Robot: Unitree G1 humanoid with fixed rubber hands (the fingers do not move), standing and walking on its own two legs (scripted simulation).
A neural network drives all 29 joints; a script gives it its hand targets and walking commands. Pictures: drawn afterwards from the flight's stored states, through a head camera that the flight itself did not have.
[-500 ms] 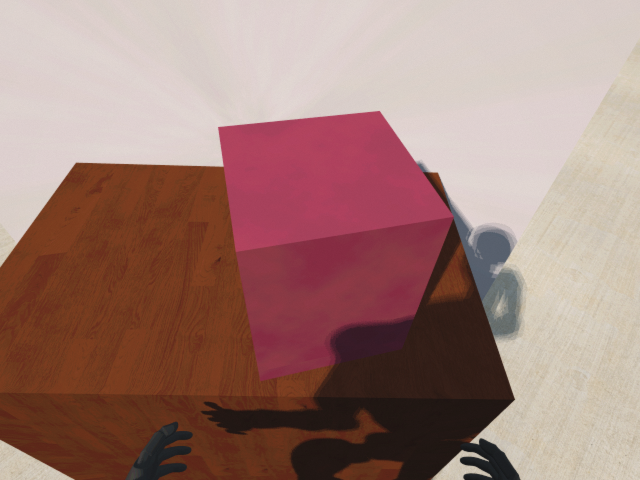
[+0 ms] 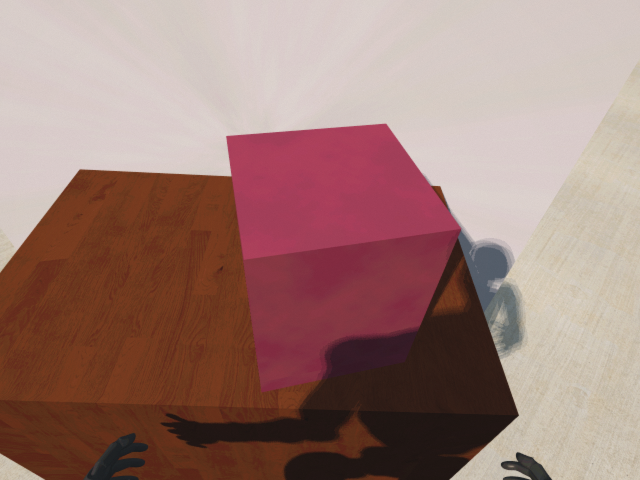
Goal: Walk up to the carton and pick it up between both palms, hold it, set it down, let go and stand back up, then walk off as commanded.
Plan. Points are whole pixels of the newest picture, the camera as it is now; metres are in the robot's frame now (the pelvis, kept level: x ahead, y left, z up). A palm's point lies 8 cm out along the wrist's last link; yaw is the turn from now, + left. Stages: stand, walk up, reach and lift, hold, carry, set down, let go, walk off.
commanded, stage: stand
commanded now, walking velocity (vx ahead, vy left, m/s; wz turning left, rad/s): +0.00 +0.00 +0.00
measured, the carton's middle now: (323, 259) +0.43 +0.01 +0.05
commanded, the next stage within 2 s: walk off in 0.56 s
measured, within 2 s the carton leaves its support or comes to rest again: neither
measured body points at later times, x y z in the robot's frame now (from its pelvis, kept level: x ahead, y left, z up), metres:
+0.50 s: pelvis -0.02 +0.00 +0.01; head -0.03 +0.00 +0.46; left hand +0.09 +0.32 -0.11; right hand +0.08 -0.31 -0.11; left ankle -0.02 +0.11 -0.74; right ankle -0.02 -0.12 -0.74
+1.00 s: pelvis -0.08 -0.02 -0.02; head -0.04 -0.03 +0.43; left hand +0.04 +0.32 -0.11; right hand +0.02 -0.36 -0.12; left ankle -0.02 +0.11 -0.74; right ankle -0.06 -0.13 -0.71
